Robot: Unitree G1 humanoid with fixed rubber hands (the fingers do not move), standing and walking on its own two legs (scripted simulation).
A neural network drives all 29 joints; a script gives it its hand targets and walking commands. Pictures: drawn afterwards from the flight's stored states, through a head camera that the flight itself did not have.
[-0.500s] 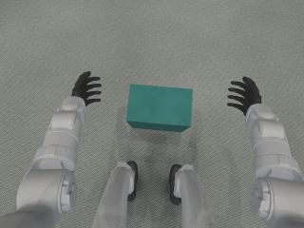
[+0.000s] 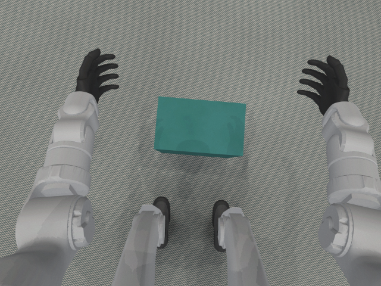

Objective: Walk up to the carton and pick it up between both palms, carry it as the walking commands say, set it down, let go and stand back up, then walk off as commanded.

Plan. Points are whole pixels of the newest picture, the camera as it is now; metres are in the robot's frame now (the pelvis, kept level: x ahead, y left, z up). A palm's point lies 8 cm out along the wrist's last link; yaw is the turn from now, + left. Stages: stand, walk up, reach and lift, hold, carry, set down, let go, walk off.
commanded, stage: reach and lift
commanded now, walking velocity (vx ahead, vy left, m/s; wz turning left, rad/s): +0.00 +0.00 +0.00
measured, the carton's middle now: (198, 131) +0.47 -0.03 -0.52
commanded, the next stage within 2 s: none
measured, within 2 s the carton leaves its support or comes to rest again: neither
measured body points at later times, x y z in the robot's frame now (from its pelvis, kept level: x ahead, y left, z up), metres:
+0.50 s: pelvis -0.05 -0.02 -0.13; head +0.29 -0.02 +0.16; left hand +0.50 +0.20 -0.26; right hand +0.49 -0.27 -0.26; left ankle +0.06 +0.11 -0.61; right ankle +0.05 -0.14 -0.61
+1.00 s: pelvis -0.06 -0.01 -0.24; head +0.30 -0.01 +0.02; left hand +0.49 +0.21 -0.41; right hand +0.48 -0.25 -0.40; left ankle +0.06 +0.11 -0.61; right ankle +0.05 -0.14 -0.61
